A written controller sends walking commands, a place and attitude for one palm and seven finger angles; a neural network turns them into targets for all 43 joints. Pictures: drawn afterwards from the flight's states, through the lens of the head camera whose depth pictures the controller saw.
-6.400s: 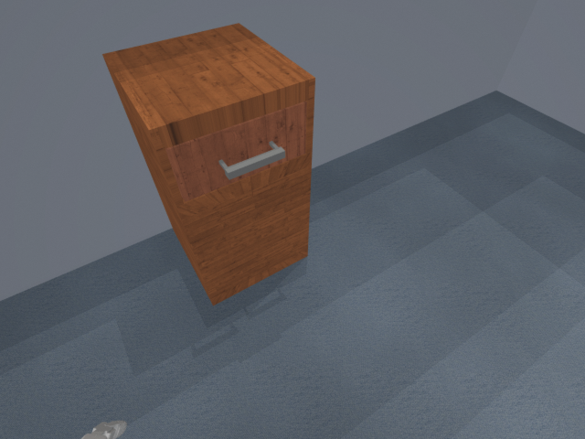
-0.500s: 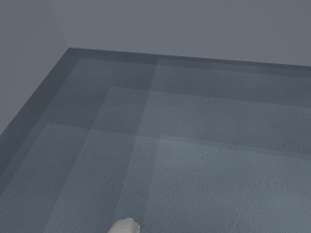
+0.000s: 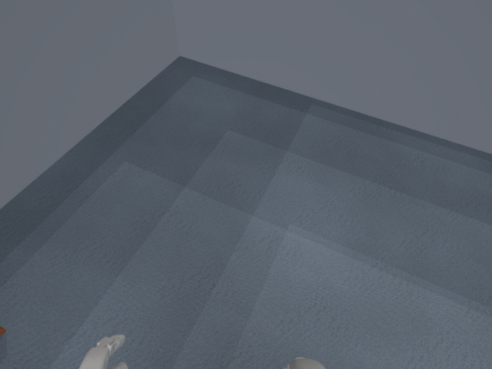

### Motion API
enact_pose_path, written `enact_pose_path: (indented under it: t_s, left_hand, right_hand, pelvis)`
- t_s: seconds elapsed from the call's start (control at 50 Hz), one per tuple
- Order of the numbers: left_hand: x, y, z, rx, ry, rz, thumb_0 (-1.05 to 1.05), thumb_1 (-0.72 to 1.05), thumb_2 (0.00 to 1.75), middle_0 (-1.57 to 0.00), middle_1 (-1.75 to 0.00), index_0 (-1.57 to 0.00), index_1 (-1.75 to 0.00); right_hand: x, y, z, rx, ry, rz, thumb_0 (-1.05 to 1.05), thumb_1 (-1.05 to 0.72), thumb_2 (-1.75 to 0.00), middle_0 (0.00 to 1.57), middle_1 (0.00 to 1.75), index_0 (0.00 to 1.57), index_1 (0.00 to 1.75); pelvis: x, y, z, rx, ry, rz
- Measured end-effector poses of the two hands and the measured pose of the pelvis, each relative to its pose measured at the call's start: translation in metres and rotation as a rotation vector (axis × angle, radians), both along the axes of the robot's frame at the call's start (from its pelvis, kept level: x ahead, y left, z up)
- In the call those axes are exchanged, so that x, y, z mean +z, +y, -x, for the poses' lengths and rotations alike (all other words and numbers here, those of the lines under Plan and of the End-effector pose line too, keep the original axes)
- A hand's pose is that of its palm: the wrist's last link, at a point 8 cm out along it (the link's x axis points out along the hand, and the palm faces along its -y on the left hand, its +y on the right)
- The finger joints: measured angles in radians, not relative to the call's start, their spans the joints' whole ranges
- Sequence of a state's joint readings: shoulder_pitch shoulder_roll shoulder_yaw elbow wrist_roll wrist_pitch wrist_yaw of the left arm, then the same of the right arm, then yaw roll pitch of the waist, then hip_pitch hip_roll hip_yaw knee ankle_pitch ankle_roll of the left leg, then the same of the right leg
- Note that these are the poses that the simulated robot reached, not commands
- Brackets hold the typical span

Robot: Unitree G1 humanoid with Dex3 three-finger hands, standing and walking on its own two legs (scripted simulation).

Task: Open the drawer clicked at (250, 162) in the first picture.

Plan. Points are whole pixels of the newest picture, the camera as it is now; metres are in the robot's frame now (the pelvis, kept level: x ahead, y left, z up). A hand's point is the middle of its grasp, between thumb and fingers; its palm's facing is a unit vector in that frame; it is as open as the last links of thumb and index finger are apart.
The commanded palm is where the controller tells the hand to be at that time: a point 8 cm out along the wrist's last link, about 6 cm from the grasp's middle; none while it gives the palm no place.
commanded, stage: turn to face it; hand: left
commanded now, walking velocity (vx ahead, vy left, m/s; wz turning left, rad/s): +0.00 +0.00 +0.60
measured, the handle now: out of the picture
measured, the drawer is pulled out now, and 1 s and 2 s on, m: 0.00 0.00 0.00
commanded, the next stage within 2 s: take the last steps up to it in 1.68 s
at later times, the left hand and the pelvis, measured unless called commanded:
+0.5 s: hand out of the picture -0.01 +0.18 -0.16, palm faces +0.32 -0.91 -0.28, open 7.4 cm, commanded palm none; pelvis -0.01 -0.03 +0.00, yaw +19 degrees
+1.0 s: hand out of the picture -0.05 +0.28 -0.16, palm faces +0.58 -0.78 -0.24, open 7.4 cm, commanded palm none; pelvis -0.02 +0.04 +0.00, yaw +35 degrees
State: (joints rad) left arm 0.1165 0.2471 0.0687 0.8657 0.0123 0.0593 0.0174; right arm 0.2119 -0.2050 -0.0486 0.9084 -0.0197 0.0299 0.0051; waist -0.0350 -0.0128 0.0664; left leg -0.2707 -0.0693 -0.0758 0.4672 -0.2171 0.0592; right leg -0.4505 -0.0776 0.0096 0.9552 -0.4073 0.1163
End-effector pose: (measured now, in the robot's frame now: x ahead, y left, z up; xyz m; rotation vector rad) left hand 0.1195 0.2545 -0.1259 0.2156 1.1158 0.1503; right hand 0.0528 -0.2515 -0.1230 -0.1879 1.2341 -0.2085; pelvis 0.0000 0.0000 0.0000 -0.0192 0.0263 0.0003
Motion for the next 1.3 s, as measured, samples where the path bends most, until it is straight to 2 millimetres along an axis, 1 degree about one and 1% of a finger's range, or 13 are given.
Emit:
enact_pose_path:
  t_s: [0.1, 0.16, 0.28, 0.38, 0.5, 0.62, 0.68, 0.82, 0.94, 1.04, 1.16, 1.24, 1.3]
  left_hand:
    - [0.010, -0.021, -0.009, 0.021, -0.062, -0.014, 0.01, 0.90, 0.90, -0.20, -0.30, -0.20, -0.30]
    - [0.014, -0.033, -0.004, 0.044, -0.101, -0.036, 0.01, 0.90, 0.90, -0.20, -0.30, -0.20, -0.30]
    - [0.025, -0.044, 0.042, 0.133, -0.057, -0.057, 0.01, 0.90, 0.89, -0.20, -0.30, -0.20, -0.30]
    - [0.021, -0.044, 0.087, 0.223, 0.008, -0.047, 0.01, 0.90, 0.89, -0.20, -0.30, -0.20, -0.30]
    - [0.003, -0.033, 0.153, 0.349, 0.107, -0.013, 0.01, 0.90, 0.89, -0.20, -0.30, -0.20, -0.30]
    - [-0.031, -0.004, 0.221, 0.488, 0.200, 0.035, 0.01, 0.90, 0.89, -0.20, -0.30, -0.20, -0.30]
    - [-0.038, 0.010, 0.242, 0.537, 0.240, 0.045, 0.01, 0.90, 0.89, -0.20, -0.30, -0.20, -0.30]
    - [-0.020, 0.038, 0.233, 0.587, 0.147, 0.052, 0.01, 0.91, 0.90, -0.20, -0.30, -0.20, -0.30]
    - [-0.009, 0.051, 0.215, 0.619, 0.053, 0.028, 0.01, 0.90, 0.90, -0.20, -0.30, -0.20, -0.30]
    - [-0.001, 0.054, 0.199, 0.642, 0.002, 0.005, 0.01, 0.90, 0.90, -0.20, -0.30, -0.20, -0.30]
    - [0.012, 0.048, 0.177, 0.666, -0.054, -0.030, 0.01, 0.90, 0.90, -0.20, -0.30, -0.20, -0.30]
    - [0.020, 0.033, 0.167, 0.692, -0.091, -0.061, 0.01, 0.90, 0.90, -0.20, -0.30, -0.20, -0.30]
    - [0.022, 0.017, 0.170, 0.719, -0.105, -0.097, 0.01, 0.90, 0.89, -0.20, -0.30, -0.20, -0.30]
  right_hand:
    - [-0.015, -0.016, 0.011, 0.016, 0.054, -0.027, 0.01, -0.90, -0.90, 0.21, 0.30, 0.20, 0.30]
    - [-0.030, -0.031, 0.010, 0.033, 0.074, -0.048, 0.01, -0.90, -0.90, 0.21, 0.30, 0.20, 0.30]
    - [-0.029, -0.047, -0.012, 0.107, 0.083, -0.056, 0.01, -0.90, -0.90, 0.20, 0.30, 0.20, 0.30]
    - [-0.024, -0.045, -0.039, 0.191, 0.077, -0.048, 0.01, -0.91, -0.90, 0.20, 0.30, 0.20, 0.30]
    - [-0.017, -0.015, -0.083, 0.327, 0.051, -0.018, 0.01, -0.91, -0.90, 0.20, 0.30, 0.20, 0.30]
    - [-0.009, 0.047, -0.135, 0.490, -0.067, 0.027, 0.01, -0.91, -0.90, 0.20, 0.30, 0.20, 0.30]
    - [0.002, 0.075, -0.145, 0.542, -0.119, 0.033, 0.01, -0.91, -0.90, 0.20, 0.30, 0.20, 0.30]
    - [0.020, 0.111, -0.138, 0.603, -0.113, 0.036, 0.01, -0.90, -0.90, 0.20, 0.30, 0.20, 0.30]
    - [0.015, 0.120, -0.122, 0.625, -0.057, 0.015, 0.01, -0.90, -0.90, 0.20, 0.30, 0.20, 0.30]
    - [0.006, 0.111, -0.108, 0.626, 0.006, 0.008, 0.01, -0.90, -0.90, 0.21, 0.30, 0.21, 0.30]
    - [-0.007, 0.086, -0.101, 0.639, 0.095, 0.013, 0.01, -0.90, -0.90, 0.21, 0.30, 0.21, 0.30]
    - [-0.018, 0.067, -0.109, 0.663, 0.142, 0.011, 0.01, -0.90, -0.90, 0.21, 0.30, 0.20, 0.30]
    - [-0.030, 0.056, -0.126, 0.684, 0.149, -0.003, 0.01, -0.90, -0.90, 0.21, 0.30, 0.20, 0.30]
  pelvis:
    - [-0.004, -0.018, 0.002, 0.064, 0.006, -0.012]
    - [-0.011, -0.032, 0.002, 0.100, 0.004, -0.024]
    - [-0.002, -0.042, 0.002, 0.185, -0.020, -0.053]
    - [0.001, -0.043, 0.004, 0.253, -0.028, -0.066]
    - [-0.002, -0.029, 0.010, 0.333, -0.027, -0.058]
    - [-0.020, 0.002, 0.018, 0.414, -0.019, -0.026]
    - [-0.019, 0.014, 0.022, 0.431, -0.026, -0.020]
    - [0.000, 0.032, 0.026, 0.511, -0.026, 0.018]
    - [0.004, 0.037, 0.024, 0.580, -0.020, 0.015]
    - [0.003, 0.034, 0.019, 0.636, -0.014, 0.006]
    - [0.002, 0.019, 0.011, 0.708, -0.005, -0.004]
    - [-0.001, 0.003, 0.001, 0.757, 0.002, -0.013]
    - [-0.008, -0.011, -0.008, 0.783, 0.005, -0.031]
